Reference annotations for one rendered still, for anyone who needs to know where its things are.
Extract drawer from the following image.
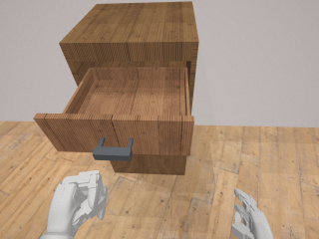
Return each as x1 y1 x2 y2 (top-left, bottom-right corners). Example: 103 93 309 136
33 67 194 156

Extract robot right hand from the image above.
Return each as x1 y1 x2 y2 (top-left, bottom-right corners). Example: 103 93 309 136
231 188 274 239

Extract cabinet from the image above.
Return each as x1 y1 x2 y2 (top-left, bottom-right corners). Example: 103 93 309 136
59 1 199 175

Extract robot left hand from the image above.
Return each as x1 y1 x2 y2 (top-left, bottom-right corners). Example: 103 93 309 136
46 170 108 237

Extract handle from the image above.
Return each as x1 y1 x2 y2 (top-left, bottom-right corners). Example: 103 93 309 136
92 136 134 161

